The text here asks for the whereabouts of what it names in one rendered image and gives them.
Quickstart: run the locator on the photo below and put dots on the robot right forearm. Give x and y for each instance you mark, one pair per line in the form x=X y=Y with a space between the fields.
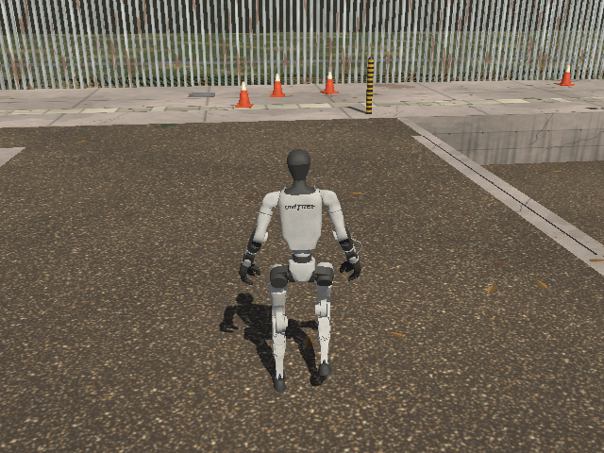
x=349 y=248

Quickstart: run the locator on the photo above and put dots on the robot left forearm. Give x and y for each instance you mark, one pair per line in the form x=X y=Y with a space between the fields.
x=251 y=251

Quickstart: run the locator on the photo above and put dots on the robot right upper arm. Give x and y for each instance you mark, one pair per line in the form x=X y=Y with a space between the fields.
x=330 y=199

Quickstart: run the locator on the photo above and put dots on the left robot hand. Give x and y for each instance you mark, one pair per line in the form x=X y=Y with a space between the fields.
x=248 y=270

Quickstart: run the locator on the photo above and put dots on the right robot shin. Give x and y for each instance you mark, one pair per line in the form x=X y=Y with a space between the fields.
x=324 y=328

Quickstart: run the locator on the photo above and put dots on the robot left upper arm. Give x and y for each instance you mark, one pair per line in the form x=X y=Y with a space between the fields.
x=269 y=201

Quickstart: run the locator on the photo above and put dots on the robot torso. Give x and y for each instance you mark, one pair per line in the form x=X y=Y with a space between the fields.
x=301 y=223

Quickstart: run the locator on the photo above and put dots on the right robot hand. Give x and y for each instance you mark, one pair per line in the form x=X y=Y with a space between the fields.
x=349 y=266

